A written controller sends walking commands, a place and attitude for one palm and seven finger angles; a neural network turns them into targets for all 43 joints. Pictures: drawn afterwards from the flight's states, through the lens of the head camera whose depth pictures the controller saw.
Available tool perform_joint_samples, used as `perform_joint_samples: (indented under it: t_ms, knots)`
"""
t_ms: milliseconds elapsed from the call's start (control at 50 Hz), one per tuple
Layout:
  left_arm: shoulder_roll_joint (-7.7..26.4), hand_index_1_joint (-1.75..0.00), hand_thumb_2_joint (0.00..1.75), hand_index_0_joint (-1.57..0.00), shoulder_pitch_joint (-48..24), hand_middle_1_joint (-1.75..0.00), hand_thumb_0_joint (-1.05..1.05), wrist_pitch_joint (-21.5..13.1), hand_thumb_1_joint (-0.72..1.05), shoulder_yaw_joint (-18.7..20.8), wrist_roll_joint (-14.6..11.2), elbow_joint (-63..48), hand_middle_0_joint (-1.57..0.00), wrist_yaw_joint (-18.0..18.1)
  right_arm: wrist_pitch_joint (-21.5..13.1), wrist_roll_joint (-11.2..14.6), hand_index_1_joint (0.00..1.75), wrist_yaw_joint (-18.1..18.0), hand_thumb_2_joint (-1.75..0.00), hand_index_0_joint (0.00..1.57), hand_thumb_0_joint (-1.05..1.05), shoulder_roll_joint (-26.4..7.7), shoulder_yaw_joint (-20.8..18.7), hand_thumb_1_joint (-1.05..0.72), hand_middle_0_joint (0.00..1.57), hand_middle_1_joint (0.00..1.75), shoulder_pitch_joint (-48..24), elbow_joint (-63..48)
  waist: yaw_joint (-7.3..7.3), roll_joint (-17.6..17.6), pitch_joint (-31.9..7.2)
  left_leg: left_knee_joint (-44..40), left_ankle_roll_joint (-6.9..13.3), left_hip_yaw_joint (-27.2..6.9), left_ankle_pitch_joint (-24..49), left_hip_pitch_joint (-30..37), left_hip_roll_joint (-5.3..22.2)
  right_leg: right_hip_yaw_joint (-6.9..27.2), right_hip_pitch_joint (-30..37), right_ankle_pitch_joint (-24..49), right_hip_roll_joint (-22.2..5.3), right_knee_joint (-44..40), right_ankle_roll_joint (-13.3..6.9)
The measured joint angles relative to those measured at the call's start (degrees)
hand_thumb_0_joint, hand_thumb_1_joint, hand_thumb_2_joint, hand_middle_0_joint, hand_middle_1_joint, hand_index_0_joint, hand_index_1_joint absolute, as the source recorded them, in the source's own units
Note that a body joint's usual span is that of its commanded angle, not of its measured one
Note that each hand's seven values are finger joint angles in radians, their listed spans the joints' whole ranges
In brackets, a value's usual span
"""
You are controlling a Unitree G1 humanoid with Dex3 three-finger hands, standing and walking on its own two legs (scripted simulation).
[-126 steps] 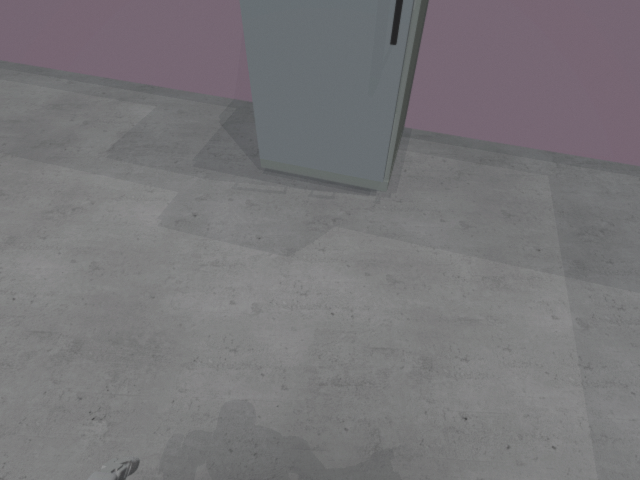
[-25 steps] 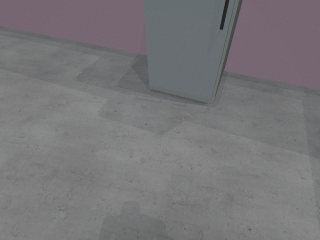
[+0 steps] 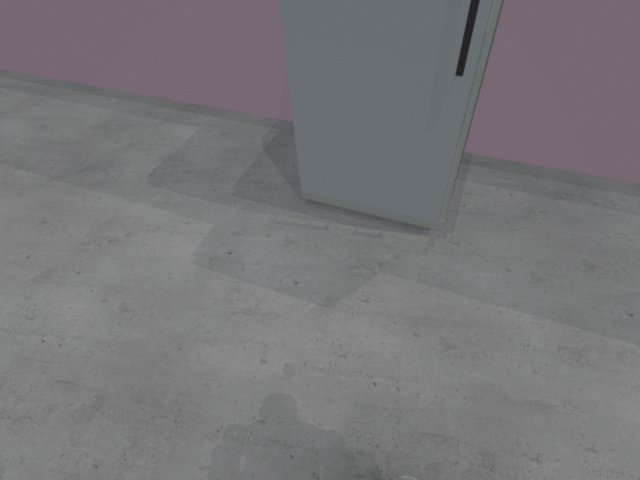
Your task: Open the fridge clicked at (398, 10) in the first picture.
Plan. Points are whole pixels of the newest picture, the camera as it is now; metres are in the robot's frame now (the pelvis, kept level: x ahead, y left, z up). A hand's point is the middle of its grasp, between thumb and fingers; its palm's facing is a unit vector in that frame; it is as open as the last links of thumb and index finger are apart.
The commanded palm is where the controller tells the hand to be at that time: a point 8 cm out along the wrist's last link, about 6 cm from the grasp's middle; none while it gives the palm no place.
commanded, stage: walk to a spot facing it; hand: right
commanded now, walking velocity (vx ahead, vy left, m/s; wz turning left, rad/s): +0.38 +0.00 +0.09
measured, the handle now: out of the picture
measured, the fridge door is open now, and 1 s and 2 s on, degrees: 0 0 0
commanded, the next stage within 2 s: turn to face it in 0.80 s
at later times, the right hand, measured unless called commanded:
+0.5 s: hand (441, 364) +0.34 -0.18 -0.16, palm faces -0.15 +0.98 -0.15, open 7.4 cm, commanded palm none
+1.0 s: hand (421, 309) +0.46 -0.16 -0.18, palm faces -0.01 +0.99 -0.15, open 7.3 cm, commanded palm none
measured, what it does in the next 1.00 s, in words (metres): walks ahead: right foot, then left foot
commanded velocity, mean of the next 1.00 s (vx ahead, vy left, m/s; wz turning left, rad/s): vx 0.30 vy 0.00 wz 0.00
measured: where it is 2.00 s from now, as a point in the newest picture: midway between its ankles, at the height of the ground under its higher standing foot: (325, 386)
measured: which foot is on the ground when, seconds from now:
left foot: down 0.00-0.04, up 0.06-0.56, down 0.58-1.00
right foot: up 0.00-0.00, down 0.02-0.58, up 0.60-1.00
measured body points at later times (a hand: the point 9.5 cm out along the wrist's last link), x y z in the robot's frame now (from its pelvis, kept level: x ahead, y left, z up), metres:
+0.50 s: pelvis +0.23 -0.02 +0.01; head +0.26 -0.02 +0.45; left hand +0.09 +0.17 -0.14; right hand +0.35 -0.23 -0.15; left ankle +0.35 +0.12 -0.70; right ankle +0.10 -0.10 -0.73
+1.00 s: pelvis +0.47 +0.01 +0.00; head +0.49 -0.01 +0.45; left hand +0.53 +0.26 -0.13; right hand +0.46 -0.21 -0.17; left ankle +0.38 +0.11 -0.73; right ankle +0.57 -0.10 -0.72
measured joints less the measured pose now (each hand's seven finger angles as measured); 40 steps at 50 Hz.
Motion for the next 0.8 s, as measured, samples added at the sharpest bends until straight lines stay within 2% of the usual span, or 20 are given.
perform_joint_samples:
  t_ms: [20,40,80,120,140,180,260,340,440,500,540,580,600,640,680,720,800]
  knots:
    - [0.0,-0.30,0.90,-0.20,-0.3,-0.30,0.00,-0.4,0.91,-0.1,0.1,-0.3,-0.20,0.0,0.0,0.1,0.30,0.0,-0.90,0.21,0.00,-0.1,-0.1,-0.90,0.20,0.30,0.7,0.1,-0.31,0.1,0.0,1.5,-0.5,-0.1,-1.8,0.5,0.3,-0.6,1.7,0.9,0.6,-2.6,-0.4]
    - [-0.4,-0.30,0.90,-0.20,-0.8,-0.30,0.00,-1.0,0.91,-0.2,0.3,-0.3,-0.20,0.2,0.2,0.2,0.30,0.0,-0.90,0.21,0.00,-0.4,-0.3,-0.90,0.20,0.30,1.0,0.3,-0.38,1.3,0.3,5.1,-0.3,-0.7,-3.9,-0.1,1.5,-1.4,2.4,1.2,1.5,-2.1,-2.1]
    - [-1.0,-0.30,0.90,-0.20,-1.2,-0.30,0.00,-1.9,0.91,-0.4,0.7,-0.7,-0.20,0.6,1.1,0.5,0.30,0.1,-0.90,0.20,0.00,-0.8,-0.7,-0.90,0.20,0.30,1.0,0.8,-0.43,2.0,0.5,21.2,1.4,-2.7,-6.8,-5.8,1.8,-2.7,3.4,-2.1,1.9,0.5,-4.0]
    - [-1.6,-0.30,0.90,-0.20,-0.1,-0.30,0.00,-2.1,0.91,-0.7,0.6,-0.6,-0.20,1.2,1.7,0.4,0.30,0.2,-0.90,0.20,0.00,-1.2,-1.0,-0.90,0.20,0.30,0.3,1.1,-0.01,1.6,0.3,36.5,2.4,-3.5,-4.6,-12.5,1.3,-3.6,6.2,-4.0,2.0,-1.1,-4.5]
    - [-1.9,-0.30,0.90,-0.20,0.8,-0.30,0.00,-2.2,0.91,-0.8,0.6,-0.3,-0.20,1.6,1.9,0.3,0.30,0.3,-0.90,0.20,0.00,-1.5,-1.2,-0.90,0.20,0.30,-0.3,1.0,0.21,1.4,0.3,41.3,2.5,-3.3,-2.3,-15.6,1.5,-4.0,8.0,-3.8,2.3,-2.9,-4.3]
    - [-1.8,-0.30,0.90,-0.20,2.6,-0.30,-0.01,-2.7,0.94,0.3,0.0,0.2,-0.20,2.9,2.0,0.0,0.30,0.5,-0.90,0.20,0.00,-1.9,-1.6,-0.91,0.20,0.30,-1.8,0.2,0.54,1.3,0.4,45.4,2.3,-3.2,2.0,-20.9,2.4,-4.8,11.7,-3.1,3.2,-7.5,-4.6]
    - [-0.7,-0.30,0.90,-0.20,6.8,-0.30,-0.02,-2.7,0.96,0.1,0.0,2.8,-0.20,3.2,2.4,-0.3,0.30,0.7,-0.90,0.20,0.00,-2.7,-2.2,-0.91,0.20,0.30,-5.0,-2.4,0.44,1.3,0.6,43.9,1.2,-3.5,8.5,-28.8,4.2,-6.0,18.0,-2.1,4.7,-15.2,-4.5]
    - [-1.1,-0.30,0.90,-0.20,11.1,-0.30,-0.01,-2.1,0.94,-0.4,0.0,5.8,-0.20,3.2,3.2,-0.4,0.30,1.0,-0.90,0.20,0.00,-2.8,-2.4,-0.91,0.20,0.30,-7.8,-3.9,0.65,1.3,1.0,37.4,0.4,-3.1,12.6,-32.7,5.5,-7.1,23.4,-2.9,5.8,-19.9,-4.0]
    - [-2.3,-0.30,0.90,-0.20,15.3,-0.30,0.00,-1.6,0.92,-0.9,0.2,8.2,-0.20,3.0,3.8,-0.1,0.30,1.4,-0.90,0.20,0.00,-2.0,-1.7,-0.91,0.20,0.30,-11.2,-4.3,2.49,0.5,2.5,22.0,1.0,-0.2,14.5,-31.4,5.6,-8.5,29.5,-6.0,6.0,-22.4,-2.6]
    - [-2.7,-0.30,0.90,-0.20,17.1,-0.30,0.00,-1.3,0.92,-1.1,0.5,9.4,-0.20,2.8,3.6,0.1,0.30,1.5,-0.90,0.20,0.00,-1.2,-1.3,-0.91,0.20,0.30,-13.1,-4.5,3.88,-0.4,3.5,15.2,2.5,1.3,13.1,-28.9,4.2,-9.4,32.5,-9.1,5.5,-21.9,-1.2]
    - [-2.9,-0.30,0.90,-0.20,18.3,-0.30,0.00,-0.9,0.91,-1.2,0.5,10.3,-0.20,2.7,3.0,0.0,0.30,1.5,-0.90,0.20,0.00,-0.7,-1.0,-0.91,0.20,0.30,-14.0,-5.0,4.37,-1.5,3.9,12.1,4.0,2.4,11.1,-26.2,2.5,-9.8,33.7,-12.3,4.1,-19.3,0.1]
    - [-3.5,-0.30,0.90,-0.20,19.6,-0.30,0.00,-0.3,0.91,-1.3,0.2,11.4,-0.20,2.4,1.3,-0.2,0.30,1.5,-0.90,0.20,0.00,-0.8,-0.9,-0.91,0.20,0.30,-14.0,-5.6,3.92,-1.5,3.8,8.5,5.8,3.2,12.6,-22.1,1.3,-9.7,31.9,-16.3,2.1,-9.4,0.7]
    - [-3.7,-0.30,0.90,-0.20,19.1,-0.30,0.00,0.3,0.91,-1.4,-0.1,11.8,-0.20,2.2,0.4,-0.2,0.30,1.2,-0.90,0.20,0.00,-0.7,-1.1,-0.91,0.20,0.30,-14.0,-5.8,3.24,-1.6,3.9,10.7,6.4,3.2,12.3,-22.4,0.8,-7.8,28.3,-16.6,1.1,0.7,0.5]
    - [-3.8,-0.30,0.90,-0.20,16.9,-0.30,0.01,1.3,0.91,-1.3,-0.6,11.5,-0.20,1.9,-0.5,0.5,0.30,0.6,-0.90,0.20,0.00,-0.5,-1.3,-0.91,0.20,0.30,-13.4,-5.7,2.86,-1.7,4.5,13.1,6.6,3.4,9.0,-21.0,-0.1,-1.3,19.4,-15.4,1.2,21.3,-0.6]
    - [-3.5,-0.30,0.90,-0.20,14.2,-0.30,0.01,1.6,0.91,-0.9,-0.5,10.2,-0.20,1.8,-0.3,0.8,0.30,0.2,-0.90,0.20,0.00,-0.5,-1.2,-0.91,0.20,0.30,-12.0,-5.0,2.74,-1.6,4.1,10.8,6.3,3.5,7.6,-17.9,-0.8,1.8,11.3,-10.6,1.0,32.2,-1.1]
    - [-3.0,-0.30,0.90,-0.20,11.3,-0.30,0.01,1.6,0.91,-0.5,-0.1,8.1,-0.20,1.9,-0.5,1.1,0.30,-0.9,-0.90,0.21,-0.01,-1.0,-1.9,-0.93,0.20,0.30,-10.5,-4.4,2.58,-1.7,3.2,6.9,5.7,3.7,8.2,-14.7,-1.5,3.2,4.7,-7.0,0.0,33.7,-1.1]
    - [-1.4,-0.30,0.90,-0.20,5.8,-0.30,0.01,1.6,0.92,0.1,0.4,4.0,-0.20,2.1,-0.7,0.5,0.30,-1.0,-0.90,0.20,-0.02,-1.7,-1.3,-0.94,0.20,0.30,-7.2,-2.4,2.64,-2.3,1.4,0.9,5.4,3.8,8.3,-9.6,-2.0,3.6,-3.4,-3.1,-1.9,25.8,0.1]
